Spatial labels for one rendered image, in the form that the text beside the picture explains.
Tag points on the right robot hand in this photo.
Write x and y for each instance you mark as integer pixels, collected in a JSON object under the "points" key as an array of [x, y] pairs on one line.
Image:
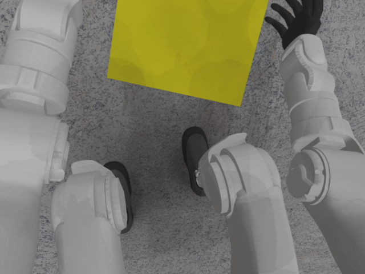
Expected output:
{"points": [[306, 21]]}

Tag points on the robot left foot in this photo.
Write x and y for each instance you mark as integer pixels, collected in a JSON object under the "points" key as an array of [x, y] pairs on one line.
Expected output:
{"points": [[119, 171]]}

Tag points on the carton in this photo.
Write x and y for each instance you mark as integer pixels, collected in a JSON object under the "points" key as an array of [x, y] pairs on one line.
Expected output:
{"points": [[200, 48]]}

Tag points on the left robot forearm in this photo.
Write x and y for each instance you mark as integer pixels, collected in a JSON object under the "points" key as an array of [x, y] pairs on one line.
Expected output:
{"points": [[38, 56]]}

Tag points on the right robot forearm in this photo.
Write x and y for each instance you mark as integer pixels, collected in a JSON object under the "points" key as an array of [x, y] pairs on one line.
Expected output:
{"points": [[309, 93]]}

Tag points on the robot left upper arm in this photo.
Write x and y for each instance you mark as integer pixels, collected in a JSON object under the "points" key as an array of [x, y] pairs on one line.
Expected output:
{"points": [[33, 151]]}

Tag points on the left robot thigh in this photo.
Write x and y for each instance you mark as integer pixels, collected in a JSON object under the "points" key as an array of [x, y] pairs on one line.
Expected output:
{"points": [[88, 240]]}

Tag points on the robot right upper arm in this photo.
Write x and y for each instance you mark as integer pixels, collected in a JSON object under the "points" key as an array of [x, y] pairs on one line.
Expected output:
{"points": [[331, 185]]}

